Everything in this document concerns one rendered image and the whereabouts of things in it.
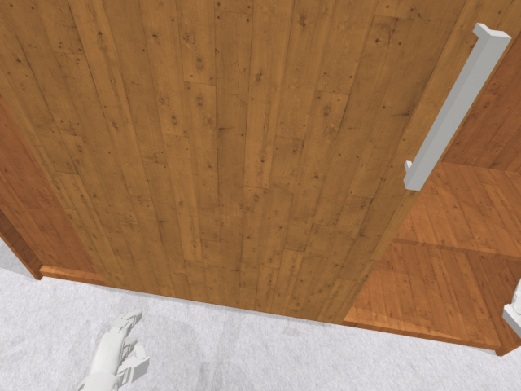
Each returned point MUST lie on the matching robot right hand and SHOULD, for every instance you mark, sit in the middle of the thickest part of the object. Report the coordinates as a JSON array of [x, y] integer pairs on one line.
[[512, 312]]

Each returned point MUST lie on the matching handle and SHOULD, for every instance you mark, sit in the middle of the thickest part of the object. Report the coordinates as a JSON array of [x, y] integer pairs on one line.
[[483, 58]]

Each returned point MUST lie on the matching wardrobe door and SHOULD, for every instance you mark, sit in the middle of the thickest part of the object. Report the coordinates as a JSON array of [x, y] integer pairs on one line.
[[247, 153], [30, 204]]

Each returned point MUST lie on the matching robot left forearm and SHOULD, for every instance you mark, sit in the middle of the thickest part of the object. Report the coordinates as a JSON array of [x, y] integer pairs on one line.
[[101, 381]]

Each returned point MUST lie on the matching robot left hand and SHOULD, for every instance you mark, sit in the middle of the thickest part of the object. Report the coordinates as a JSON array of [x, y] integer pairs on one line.
[[113, 349]]

